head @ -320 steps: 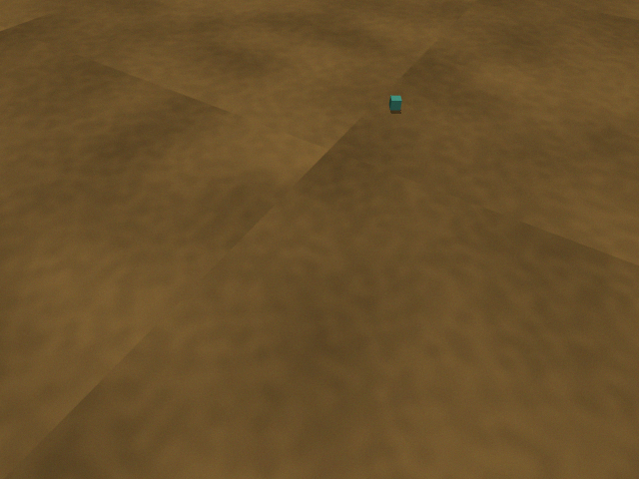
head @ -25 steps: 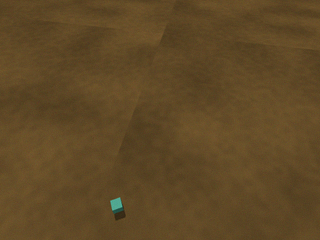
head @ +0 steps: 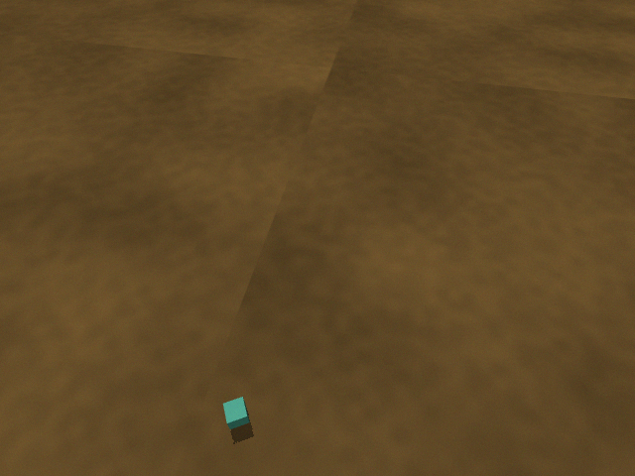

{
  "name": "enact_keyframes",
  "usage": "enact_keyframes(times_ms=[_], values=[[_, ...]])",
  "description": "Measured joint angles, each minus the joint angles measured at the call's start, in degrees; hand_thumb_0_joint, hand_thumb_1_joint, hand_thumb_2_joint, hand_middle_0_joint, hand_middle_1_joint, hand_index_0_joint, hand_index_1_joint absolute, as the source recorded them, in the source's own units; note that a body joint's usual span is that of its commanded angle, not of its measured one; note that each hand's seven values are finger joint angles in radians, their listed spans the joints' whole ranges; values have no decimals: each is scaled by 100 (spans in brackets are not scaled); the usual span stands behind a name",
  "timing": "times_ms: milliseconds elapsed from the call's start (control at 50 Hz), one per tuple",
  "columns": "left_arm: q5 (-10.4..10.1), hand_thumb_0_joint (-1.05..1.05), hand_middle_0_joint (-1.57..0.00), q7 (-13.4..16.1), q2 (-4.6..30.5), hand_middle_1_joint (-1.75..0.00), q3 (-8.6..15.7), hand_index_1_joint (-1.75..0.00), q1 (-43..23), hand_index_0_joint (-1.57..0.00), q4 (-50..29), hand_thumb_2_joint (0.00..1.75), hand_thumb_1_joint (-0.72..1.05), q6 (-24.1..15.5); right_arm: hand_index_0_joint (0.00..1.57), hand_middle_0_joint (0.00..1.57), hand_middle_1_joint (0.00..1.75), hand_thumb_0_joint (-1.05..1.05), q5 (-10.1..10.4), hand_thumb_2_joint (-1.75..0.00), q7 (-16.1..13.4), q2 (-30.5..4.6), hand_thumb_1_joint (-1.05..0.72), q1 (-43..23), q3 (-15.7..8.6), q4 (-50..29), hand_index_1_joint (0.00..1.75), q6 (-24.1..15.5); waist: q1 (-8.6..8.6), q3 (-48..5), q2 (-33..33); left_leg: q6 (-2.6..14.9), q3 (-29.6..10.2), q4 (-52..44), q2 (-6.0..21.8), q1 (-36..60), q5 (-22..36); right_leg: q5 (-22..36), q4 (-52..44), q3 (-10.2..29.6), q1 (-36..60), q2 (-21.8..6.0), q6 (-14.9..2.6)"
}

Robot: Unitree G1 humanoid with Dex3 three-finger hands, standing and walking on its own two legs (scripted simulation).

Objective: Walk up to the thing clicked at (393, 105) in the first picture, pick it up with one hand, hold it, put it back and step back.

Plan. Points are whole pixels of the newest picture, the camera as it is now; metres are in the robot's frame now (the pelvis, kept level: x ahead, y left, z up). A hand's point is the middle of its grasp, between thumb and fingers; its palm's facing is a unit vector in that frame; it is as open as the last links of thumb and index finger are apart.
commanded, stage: walk up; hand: left
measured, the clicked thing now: (236, 413) +0.43 +0.24 -0.75
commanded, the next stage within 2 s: stand in 0.54 s
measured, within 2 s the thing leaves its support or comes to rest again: neither
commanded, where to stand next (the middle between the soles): +0.05 -0.01 m, yaw +2 degrees
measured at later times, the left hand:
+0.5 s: hand out of the picture +0.09 +0.25 -0.16, palm faces -0.01 -0.95 -0.32, open 7.3 cm
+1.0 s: hand out of the picture +0.08 +0.25 -0.16, palm faces -0.01 -0.94 -0.34, open 7.3 cm
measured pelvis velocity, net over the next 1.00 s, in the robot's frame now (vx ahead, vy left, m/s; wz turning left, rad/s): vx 0.00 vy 0.00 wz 0.00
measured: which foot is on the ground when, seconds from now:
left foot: down 0.00-1.00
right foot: down 0.00-1.00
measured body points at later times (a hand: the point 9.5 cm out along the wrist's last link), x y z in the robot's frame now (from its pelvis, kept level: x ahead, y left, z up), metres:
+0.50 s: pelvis +0.01 +0.00 +0.00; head +0.01 +0.00 +0.45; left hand +0.09 +0.30 -0.13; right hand +0.09 -0.30 -0.13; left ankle +0.01 +0.12 -0.75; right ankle +0.00 -0.12 -0.75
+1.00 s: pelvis +0.00 +0.00 +0.00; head +0.01 +0.00 +0.45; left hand +0.08 +0.30 -0.13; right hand +0.09 -0.30 -0.13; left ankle +0.01 +0.12 -0.75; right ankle +0.00 -0.12 -0.75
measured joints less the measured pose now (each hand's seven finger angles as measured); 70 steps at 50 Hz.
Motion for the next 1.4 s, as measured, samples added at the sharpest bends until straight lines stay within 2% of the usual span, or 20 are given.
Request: enact_keyframes(times_ms=[680,1400], values=[[3,0,-20,49,36,-30,-24,-30,18,-21,-166,90,90,-34,20,20,30,0,4,-90,-12,17,-90,24,0,-105,30,82,-48,62,-2,-8,3,-82,-1,115,-26,-2,-125,2,134,3,9],[10,0,-20,36,79,-30,-75,-30,264,-21,-209,90,90,-30,20,20,30,0,-17,-90,34,-11,-90,159,21,-116,30,93,-11,25,-4,16,-37,-92,-26,73,70,78,-132,-35,109,-20,16]])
